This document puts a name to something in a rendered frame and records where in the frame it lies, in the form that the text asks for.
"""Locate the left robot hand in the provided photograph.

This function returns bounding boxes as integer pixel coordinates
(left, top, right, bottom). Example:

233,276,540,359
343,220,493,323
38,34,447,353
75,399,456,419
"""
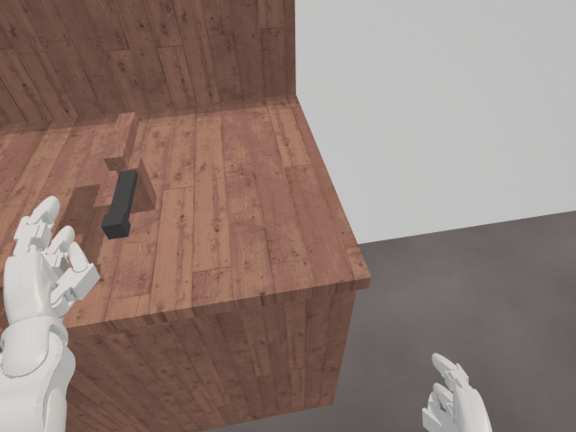
4,196,100,326

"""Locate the left robot forearm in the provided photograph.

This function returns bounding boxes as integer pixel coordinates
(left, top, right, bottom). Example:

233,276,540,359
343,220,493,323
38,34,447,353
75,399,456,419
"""
0,316,76,432

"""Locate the tap lever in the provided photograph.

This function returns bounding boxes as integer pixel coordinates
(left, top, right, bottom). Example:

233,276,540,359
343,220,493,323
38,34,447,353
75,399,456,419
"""
101,170,138,239

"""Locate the counter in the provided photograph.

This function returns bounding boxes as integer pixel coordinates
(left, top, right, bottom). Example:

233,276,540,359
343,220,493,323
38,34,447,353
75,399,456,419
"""
0,0,372,432

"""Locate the right robot hand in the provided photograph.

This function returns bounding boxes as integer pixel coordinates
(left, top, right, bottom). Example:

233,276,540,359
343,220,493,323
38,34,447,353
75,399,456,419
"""
422,353,492,432

